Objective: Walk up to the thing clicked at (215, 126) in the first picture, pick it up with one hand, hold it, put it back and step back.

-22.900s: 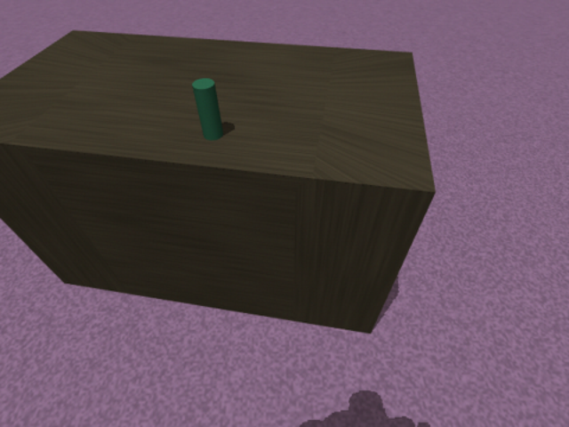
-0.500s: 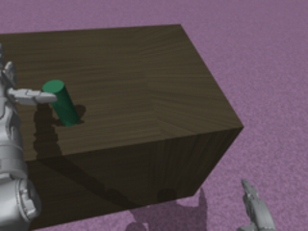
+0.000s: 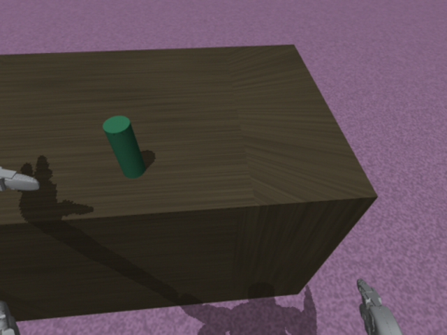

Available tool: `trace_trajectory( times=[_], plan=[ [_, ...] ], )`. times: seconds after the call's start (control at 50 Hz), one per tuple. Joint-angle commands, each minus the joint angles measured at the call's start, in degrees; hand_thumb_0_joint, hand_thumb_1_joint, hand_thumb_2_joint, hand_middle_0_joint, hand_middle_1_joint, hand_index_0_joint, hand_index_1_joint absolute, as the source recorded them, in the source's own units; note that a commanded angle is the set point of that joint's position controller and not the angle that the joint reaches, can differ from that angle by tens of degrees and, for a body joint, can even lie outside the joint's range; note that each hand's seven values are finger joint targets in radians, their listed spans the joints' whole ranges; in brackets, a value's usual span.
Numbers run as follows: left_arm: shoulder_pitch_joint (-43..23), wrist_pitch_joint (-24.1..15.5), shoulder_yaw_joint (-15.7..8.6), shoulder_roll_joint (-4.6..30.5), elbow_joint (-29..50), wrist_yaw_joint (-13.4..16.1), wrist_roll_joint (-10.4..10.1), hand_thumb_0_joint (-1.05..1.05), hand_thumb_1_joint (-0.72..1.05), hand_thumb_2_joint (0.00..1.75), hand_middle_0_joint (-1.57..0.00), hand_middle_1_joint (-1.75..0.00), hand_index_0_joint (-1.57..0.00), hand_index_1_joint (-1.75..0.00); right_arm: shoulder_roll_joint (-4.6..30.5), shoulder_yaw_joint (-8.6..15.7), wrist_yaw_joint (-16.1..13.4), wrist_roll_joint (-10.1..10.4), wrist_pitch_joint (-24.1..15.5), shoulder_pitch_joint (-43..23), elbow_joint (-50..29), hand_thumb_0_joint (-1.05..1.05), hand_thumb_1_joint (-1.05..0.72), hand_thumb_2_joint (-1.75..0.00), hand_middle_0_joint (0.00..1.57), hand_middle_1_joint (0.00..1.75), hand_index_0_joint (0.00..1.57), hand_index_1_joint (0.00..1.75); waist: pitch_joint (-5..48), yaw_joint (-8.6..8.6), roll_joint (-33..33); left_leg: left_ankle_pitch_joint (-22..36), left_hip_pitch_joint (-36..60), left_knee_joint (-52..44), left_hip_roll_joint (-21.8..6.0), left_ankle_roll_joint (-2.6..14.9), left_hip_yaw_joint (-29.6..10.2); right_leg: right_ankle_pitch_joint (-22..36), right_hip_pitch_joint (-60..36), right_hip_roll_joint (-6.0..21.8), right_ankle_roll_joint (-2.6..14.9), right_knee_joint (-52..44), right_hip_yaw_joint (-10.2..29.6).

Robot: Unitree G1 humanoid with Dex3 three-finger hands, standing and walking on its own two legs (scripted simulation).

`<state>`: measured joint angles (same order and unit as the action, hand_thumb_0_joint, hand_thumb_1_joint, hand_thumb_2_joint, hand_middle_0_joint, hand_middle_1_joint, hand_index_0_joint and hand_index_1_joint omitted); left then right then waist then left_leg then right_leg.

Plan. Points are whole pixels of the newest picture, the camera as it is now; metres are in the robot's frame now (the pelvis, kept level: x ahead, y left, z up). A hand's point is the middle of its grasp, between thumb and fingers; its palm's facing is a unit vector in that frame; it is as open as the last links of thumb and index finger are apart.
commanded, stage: sink last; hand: left
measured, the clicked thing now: (126, 149) +0.47 +0.20 +0.07
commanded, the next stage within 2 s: home in 0.80 s
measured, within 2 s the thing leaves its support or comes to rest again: neither
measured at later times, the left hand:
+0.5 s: hand (30, 284) +0.18 +0.22 +0.17, palm faces +0.34 -0.84 -0.43, open 17.4 cm
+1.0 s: hand out of the picture +0.16 +0.25 +0.16, palm faces +0.42 -0.79 -0.45, open 17.4 cm
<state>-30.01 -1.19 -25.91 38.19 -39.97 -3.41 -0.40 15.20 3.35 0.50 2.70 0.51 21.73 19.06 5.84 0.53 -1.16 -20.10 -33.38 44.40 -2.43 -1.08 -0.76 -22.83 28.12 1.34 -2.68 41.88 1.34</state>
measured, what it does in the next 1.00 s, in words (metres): stands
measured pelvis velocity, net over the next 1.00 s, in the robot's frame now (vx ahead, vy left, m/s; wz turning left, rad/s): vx -0.02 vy -0.02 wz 0.02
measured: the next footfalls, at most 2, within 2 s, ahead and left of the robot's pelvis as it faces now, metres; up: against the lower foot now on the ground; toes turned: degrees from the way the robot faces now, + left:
none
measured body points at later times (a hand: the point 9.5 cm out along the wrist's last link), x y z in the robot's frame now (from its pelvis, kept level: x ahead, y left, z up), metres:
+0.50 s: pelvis -0.01 -0.01 +0.00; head -0.01 -0.04 +0.45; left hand +0.15 +0.26 +0.20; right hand +0.16 -0.28 -0.06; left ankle +0.02 +0.13 -0.71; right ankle -0.02 -0.15 -0.71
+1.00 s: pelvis -0.02 -0.02 +0.00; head -0.02 -0.04 +0.45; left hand +0.13 +0.29 +0.18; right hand +0.14 -0.29 -0.05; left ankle +0.02 +0.13 -0.71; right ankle -0.02 -0.15 -0.71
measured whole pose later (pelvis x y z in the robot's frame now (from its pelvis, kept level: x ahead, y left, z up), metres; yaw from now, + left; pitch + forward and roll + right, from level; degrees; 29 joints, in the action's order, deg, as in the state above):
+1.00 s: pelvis -0.02 -0.02 +0.00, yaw +1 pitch +1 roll +1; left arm 27.2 -16.1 -24.9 20.7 17.1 0.2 -5.3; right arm 13.5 9.3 -2.4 2.5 -4.2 24.8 16.2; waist 1.7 -2.9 -2.3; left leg -18.2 -25.7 42.5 -1.6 -2.4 -1.4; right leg -23.9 22.3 2.1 -1.5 44.8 0.7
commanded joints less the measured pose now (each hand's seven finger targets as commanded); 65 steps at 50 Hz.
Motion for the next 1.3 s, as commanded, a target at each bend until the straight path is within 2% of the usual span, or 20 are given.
trace_trajectory(
  times=[0.0,0.06,0.08,0.12,0.16,0.24,0.3,0.42,0.44,0.5,0.64,0.7,0.84,0.9,0.98,1.06,1.1,1.16,1.24,1.28],
  plan=[
    [-6.70,-4.57,0.37,10.17,25.13,1.66,-1.11,0.00,-0.57,0.03,-0.06,-0.04,-0.05,-0.04,8.45,4.92,-0.37,0.37,-4.90,-3.35,-12.41,0.00,0.54,-0.06,0.05,0.05,0.05,0.05,19.89,-0.88,-7.94,22.74,20.84,-5.59,-0.28,-0.15,1.08,16.24,-2.75,-2.74,2.93,-4.05,-5.37],
    [5.76,-5.14,-2.31,9.43,37.97,3.00,-2.19,0.00,-0.53,0.01,-0.06,-0.04,-0.06,-0.04,7.84,5.91,-0.80,0.91,-4.18,-0.49,-10.28,0.00,0.55,-0.05,0.05,0.05,0.05,0.05,15.75,-2.07,-5.80,21.96,18.54,-6.14,0.67,0.10,2.13,18.46,-4.98,-2.45,2.55,-4.53,-5.38],
    [11.30,-5.19,-3.64,10.08,44.66,3.64,-2.71,0.00,-0.52,0.00,-0.05,-0.04,-0.06,-0.03,11.60,10.11,-1.45,0.95,-3.80,0.67,-9.85,0.00,0.55,-0.05,0.05,0.05,0.05,0.05,13.58,-2.01,-6.24,20.94,17.90,-7.09,0.69,-0.10,2.32,17.68,-5.68,-2.45,2.69,-4.77,-5.42],
    [19.09,-5.09,-4.45,7.37,52.28,4.31,-3.60,0.00,-0.51,0.00,-0.05,-0.04,-0.06,-0.03,8.33,7.94,-1.10,1.48,-3.25,0.60,-9.35,0.00,0.55,-0.05,0.06,0.05,0.05,0.05,9.43,-2.92,-6.17,17.58,16.34,-8.21,0.72,-0.22,2.20,14.72,-5.35,-2.47,2.88,-5.14,-5.62],
    [23.54,-5.44,-7.28,7.65,58.45,5.22,-4.33,0.00,-0.51,0.00,-0.05,-0.04,-0.06,-0.03,9.55,10.39,-1.44,1.81,-2.36,-0.77,-10.54,0.00,0.55,-0.05,0.06,0.05,0.05,0.05,7.05,-2.67,-4.87,14.60,15.11,-9.06,1.10,0.08,2.49,13.56,-6.01,-2.22,2.63,-6.23,-5.06],
    [31.81,-6.92,-2.64,-0.82,71.38,5.52,-5.15,0.00,-0.51,0.00,-0.06,-0.04,-0.07,-0.03,5.13,7.41,-1.40,1.60,-1.97,-1.23,-11.20,0.00,0.53,-0.05,0.06,0.05,0.05,0.05,3.48,-2.23,-5.48,10.95,14.34,-9.16,1.36,0.25,2.93,10.79,-4.76,-1.99,2.39,-6.33,-4.54],
    [43.43,-7.50,0.08,-6.38,71.36,5.45,-5.16,0.00,-0.53,0.00,-0.06,-0.05,-0.07,-0.04,4.67,7.04,-1.78,1.21,-2.74,-4.15,-13.22,0.00,0.53,-0.05,0.06,0.05,0.05,0.05,1.51,-2.60,-2.92,7.70,13.13,-8.83,1.89,0.68,3.72,8.19,-4.22,-1.71,2.06,-7.01,-4.23],
    [54.06,-11.02,0.20,-7.35,85.73,5.27,-5.16,0.00,-0.53,0.01,-0.06,-0.06,-0.07,-0.05,5.58,9.63,-2.45,0.77,-3.58,-1.14,-14.37,0.00,0.52,-0.06,0.06,0.05,0.05,0.05,5.66,-3.05,-1.34,11.38,14.90,-6.67,2.09,0.82,3.34,11.69,-5.12,-1.55,1.86,-4.76,-4.95],
    [57.65,-11.11,-1.23,-6.94,83.97,5.39,-5.33,0.00,-0.53,0.01,-0.06,-0.06,-0.07,-0.05,7.69,11.99,-2.80,0.89,-3.76,-1.38,-15.66,0.00,0.52,-0.06,0.06,0.05,0.05,0.05,5.50,-2.95,0.90,11.00,14.64,-6.68,2.07,1.01,3.20,11.43,-5.25,-1.56,1.69,-4.90,-5.17],
    [56.16,-11.67,-2.51,-6.80,81.15,5.58,-5.32,0.00,-0.54,0.02,-0.06,-0.06,-0.06,-0.05,6.77,11.46,-3.19,0.55,-3.70,0.90,-15.64,0.00,0.52,-0.06,0.06,0.05,0.05,0.05,1.14,-1.55,4.14,7.62,13.42,-7.02,2.30,1.46,3.23,9.28,-3.69,-1.11,0.92,-6.45,-4.67],
    [53.04,-14.26,-3.57,-7.40,72.41,4.61,-5.59,0.00,-0.52,0.02,-0.05,-0.05,-0.05,-0.05,3.74,9.31,-3.20,0.69,-5.26,1.34,-14.74,0.00,0.55,-0.05,0.06,0.05,0.05,0.05,-6.80,-2.42,4.56,-0.78,10.06,-7.89,3.11,1.39,3.68,-2.43,1.12,0.56,0.72,-9.55,-1.96],
    [53.33,-15.88,-3.56,-7.67,71.45,4.05,-5.55,0.00,-0.52,0.01,-0.05,-0.05,-0.06,-0.04,2.37,6.53,-2.64,0.59,-6.62,0.76,-17.22,0.00,0.54,-0.05,0.06,0.05,0.05,0.05,-5.47,-3.54,4.16,0.87,10.91,-7.36,3.25,1.50,3.73,-0.93,-0.56,1.13,0.43,-9.66,-1.38],
    [52.31,-17.92,-8.49,-3.54,69.99,4.52,-5.64,0.00,-0.57,0.03,-0.06,-0.06,-0.06,-0.06,4.67,9.53,-2.76,0.14,-7.77,0.22,-14.19,0.00,0.50,-0.06,0.06,0.05,0.05,0.05,-1.27,-4.60,-0.21,4.29,11.54,-7.22,3.30,1.12,3.85,3.62,-3.10,0.87,0.99,-8.38,-1.53],
    [52.49,-18.36,-6.86,-4.90,70.52,4.94,-5.48,0.00,-0.51,0.10,-0.06,-0.07,-0.06,-0.07,6.19,10.84,-3.23,-0.06,-8.52,-1.74,-15.59,0.00,0.40,-0.15,0.11,0.13,0.11,0.13,0.76,-3.93,0.46,4.41,12.62,-7.47,3.10,1.21,3.52,3.61,-3.76,0.51,1.14,-8.20,-1.85],
    [56.64,-17.95,-1.81,-10.16,62.68,4.93,-5.07,0.00,-0.52,0.08,-0.05,-0.06,-0.05,-0.06,0.68,3.89,-2.60,0.11,-8.87,-2.36,-11.78,0.00,0.08,-0.44,0.12,0.17,0.12,0.17,-3.98,-4.73,1.20,0.92,10.44,-9.39,2.70,1.24,3.27,0.07,-2.50,-0.44,1.67,-7.75,-3.83],
    [54.13,-18.38,4.66,-14.27,62.25,4.35,-4.60,0.00,-0.51,0.09,-0.05,-0.07,-0.06,-0.07,-3.70,-2.24,-2.38,-0.12,-9.40,-5.12,-10.81,0.00,-0.20,-0.50,0.13,0.18,0.13,0.18,-4.06,-4.26,1.02,1.30,10.27,-9.65,2.46,1.32,3.04,1.13,-1.59,-0.89,1.66,-6.56,-4.67],
    [56.77,-18.00,5.38,-14.64,60.85,4.29,-4.40,0.00,-0.49,0.10,-0.06,-0.07,-0.06,-0.07,-1.77,-0.56,-2.65,-0.24,-9.44,-3.68,-10.07,0.00,-0.26,-0.53,0.14,0.19,0.14,0.19,-2.41,-4.01,-0.05,2.32,10.77,-9.45,2.43,1.21,3.02,2.37,-1.69,-1.11,1.93,-5.93,-4.77],
    [60.08,-16.56,6.51,-14.59,58.00,4.13,-3.74,0.00,-0.47,0.11,-0.06,-0.07,-0.06,-0.07,6.20,6.83,-3.36,-0.83,-9.44,0.83,-9.27,0.00,-0.42,-0.63,0.15,0.22,0.15,0.22,0.60,-1.10,1.03,5.68,13.56,-8.64,2.14,1.03,2.94,6.04,-1.57,-1.56,1.85,-5.09,-5.05],
    [58.64,-14.16,9.70,-15.87,58.14,4.54,-3.01,0.00,-0.54,0.06,-0.05,-0.06,-0.05,-0.06,5.90,7.51,-3.52,-1.22,-9.52,-0.58,-7.92,0.00,-0.57,-0.72,0.17,0.25,0.17,0.25,2.27,-0.76,-0.58,8.16,14.20,-8.01,1.79,0.57,2.20,7.99,-0.52,-2.01,2.15,-3.69,-5.48],
    [58.16,-12.79,13.26,-18.53,54.73,4.70,-2.53,0.00,-0.59,0.04,-0.05,-0.05,-0.05,-0.05,3.15,4.53,-3.45,-1.34,-9.67,-2.56,-8.79,0.00,-0.70,-0.79,0.18,0.27,0.18,0.27,1.35,-0.77,-0.27,8.16,13.03,-7.32,1.70,0.67,2.05,7.84,-0.09,-1.88,2.19,-3.28,-5.34]
  ],
)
